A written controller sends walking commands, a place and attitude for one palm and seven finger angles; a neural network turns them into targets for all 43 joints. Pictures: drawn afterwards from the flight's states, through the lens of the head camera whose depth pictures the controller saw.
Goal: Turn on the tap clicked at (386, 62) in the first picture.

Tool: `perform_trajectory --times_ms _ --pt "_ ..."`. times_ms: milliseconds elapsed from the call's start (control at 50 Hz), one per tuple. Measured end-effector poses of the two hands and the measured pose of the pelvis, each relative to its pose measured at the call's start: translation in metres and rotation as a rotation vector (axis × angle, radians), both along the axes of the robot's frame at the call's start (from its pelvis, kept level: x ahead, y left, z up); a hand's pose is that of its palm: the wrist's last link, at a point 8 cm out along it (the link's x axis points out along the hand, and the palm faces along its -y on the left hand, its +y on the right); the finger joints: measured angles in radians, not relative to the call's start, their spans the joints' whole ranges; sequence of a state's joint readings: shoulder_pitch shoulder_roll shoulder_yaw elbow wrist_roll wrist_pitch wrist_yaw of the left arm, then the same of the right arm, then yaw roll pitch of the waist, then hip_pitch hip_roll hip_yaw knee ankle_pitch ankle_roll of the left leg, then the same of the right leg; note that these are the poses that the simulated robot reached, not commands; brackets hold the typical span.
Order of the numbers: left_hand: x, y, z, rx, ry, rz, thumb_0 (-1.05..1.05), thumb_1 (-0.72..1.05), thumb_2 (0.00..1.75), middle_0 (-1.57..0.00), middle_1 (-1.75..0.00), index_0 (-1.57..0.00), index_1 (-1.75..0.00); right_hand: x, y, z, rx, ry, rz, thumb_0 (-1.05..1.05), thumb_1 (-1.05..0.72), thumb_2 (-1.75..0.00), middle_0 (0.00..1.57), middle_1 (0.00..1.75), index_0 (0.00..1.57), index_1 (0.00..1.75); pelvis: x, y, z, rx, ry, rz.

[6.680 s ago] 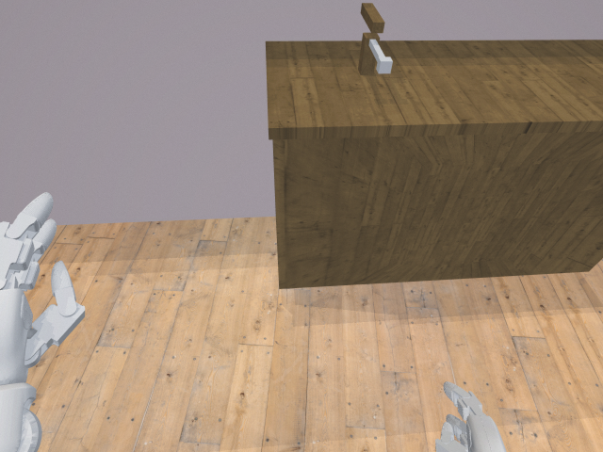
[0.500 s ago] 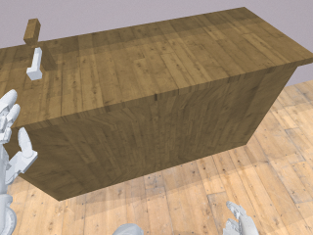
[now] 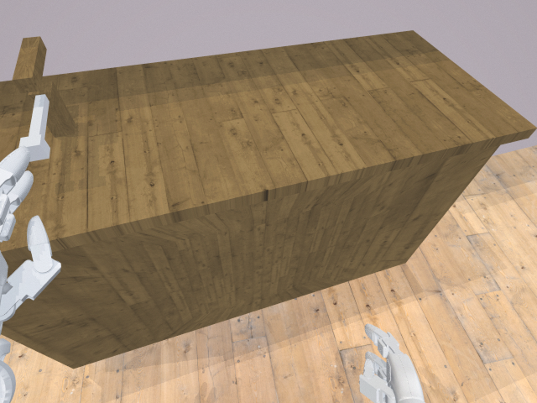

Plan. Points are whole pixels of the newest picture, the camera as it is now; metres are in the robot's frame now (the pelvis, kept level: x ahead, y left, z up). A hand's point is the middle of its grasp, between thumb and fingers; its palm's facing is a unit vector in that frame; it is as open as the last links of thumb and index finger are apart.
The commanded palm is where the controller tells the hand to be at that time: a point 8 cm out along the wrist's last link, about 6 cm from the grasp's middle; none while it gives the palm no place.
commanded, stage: come to a stop and stand still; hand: left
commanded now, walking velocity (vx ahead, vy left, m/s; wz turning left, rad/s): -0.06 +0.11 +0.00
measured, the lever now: (35, 148) +0.43 +0.39 +0.12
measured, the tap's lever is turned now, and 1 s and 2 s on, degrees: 0 0 0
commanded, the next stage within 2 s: look again from close up in 1.10 s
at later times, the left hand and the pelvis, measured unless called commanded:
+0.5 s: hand out of the picture +0.15 +0.26 +0.17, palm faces +0.45 -0.81 -0.37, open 7.4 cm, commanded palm +0.11 +0.29 +0.18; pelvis -0.05 +0.01 +0.00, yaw +1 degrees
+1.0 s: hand out of the picture +0.11 +0.25 +0.16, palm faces +0.42 -0.83 -0.37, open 7.4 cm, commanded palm +0.05 +0.29 +0.18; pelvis -0.11 +0.01 +0.00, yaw +0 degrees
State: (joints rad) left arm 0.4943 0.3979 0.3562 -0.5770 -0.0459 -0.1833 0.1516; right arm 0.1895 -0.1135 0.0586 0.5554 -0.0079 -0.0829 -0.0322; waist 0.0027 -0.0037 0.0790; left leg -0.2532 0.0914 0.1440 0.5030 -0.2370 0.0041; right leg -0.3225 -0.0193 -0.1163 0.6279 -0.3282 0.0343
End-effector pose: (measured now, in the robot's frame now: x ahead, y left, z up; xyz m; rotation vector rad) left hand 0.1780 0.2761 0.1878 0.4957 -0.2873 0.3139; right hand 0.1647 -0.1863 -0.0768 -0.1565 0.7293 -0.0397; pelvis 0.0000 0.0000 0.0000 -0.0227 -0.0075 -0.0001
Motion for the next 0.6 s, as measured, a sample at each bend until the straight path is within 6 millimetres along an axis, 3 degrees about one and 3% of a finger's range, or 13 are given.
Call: perform_trajectory --times_ms 140,240,340,400,480,600 --pt "-0.003 -0.018 -0.010 -0.009 0.051 0.063 0.01 0.89 0.89 -0.21 -0.30 -0.21 -0.30 -0.003 -0.026 -0.023 0.014 0.043 0.002 0.01 -0.90 -0.90 0.21 0.30 0.21 0.30 -0.002 -0.017 -0.007 0.016 -0.004 0.002" --pt "-0.011 -0.023 -0.011 -0.021 0.059 0.054 0.01 0.88 0.89 -0.21 -0.30 -0.21 -0.30 -0.015 -0.055 -0.015 -0.063 0.058 -0.051 0.02 -0.91 -0.90 0.21 0.30 0.21 0.30 -0.013 -0.017 -0.003 0.044 -0.001 0.006" --pt "-0.032 -0.012 -0.005 0.004 0.005 0.030 0.01 0.88 0.89 -0.22 -0.30 -0.21 -0.30 -0.029 -0.070 -0.002 -0.147 0.038 -0.084 0.02 -0.91 -0.90 0.20 0.30 0.20 0.30 -0.028 -0.008 -0.006 0.031 -0.001 0.020" --pt "-0.047 0.002 -0.006 0.000 -0.034 0.033 0.01 0.88 0.89 -0.22 -0.30 -0.21 -0.30 -0.041 -0.068 0.002 -0.180 0.033 -0.099 0.02 -0.91 -0.90 0.20 0.30 0.20 0.30 -0.037 0.001 -0.009 0.024 -0.017 0.016" --pt "-0.063 0.019 -0.007 -0.021 -0.054 0.074 0.01 0.88 0.89 -0.22 -0.30 -0.21 -0.30 -0.056 -0.050 0.007 -0.168 0.018 -0.082 0.02 -0.91 -0.90 0.20 0.30 0.20 0.30 -0.047 0.008 -0.005 0.017 -0.024 0.009" --pt "-0.078 0.017 -0.009 -0.047 -0.076 0.091 0.01 0.89 0.89 -0.21 -0.30 -0.20 -0.30 -0.073 -0.018 -0.004 -0.074 -0.001 -0.010 0.01 -0.91 -0.90 0.20 0.30 0.20 0.30 -0.066 0.006 -0.007 0.013 -0.022 0.007"
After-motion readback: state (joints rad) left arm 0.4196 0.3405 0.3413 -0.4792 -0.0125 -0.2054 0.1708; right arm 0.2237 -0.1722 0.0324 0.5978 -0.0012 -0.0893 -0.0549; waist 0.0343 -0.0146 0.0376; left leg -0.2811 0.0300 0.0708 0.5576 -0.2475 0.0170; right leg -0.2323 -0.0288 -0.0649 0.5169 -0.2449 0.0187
